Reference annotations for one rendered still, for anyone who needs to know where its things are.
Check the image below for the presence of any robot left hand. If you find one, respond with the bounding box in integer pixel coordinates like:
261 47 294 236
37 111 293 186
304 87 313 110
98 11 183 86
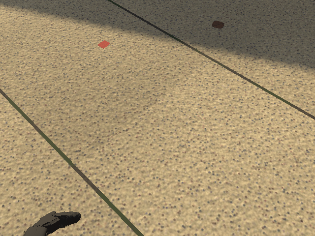
24 211 81 236

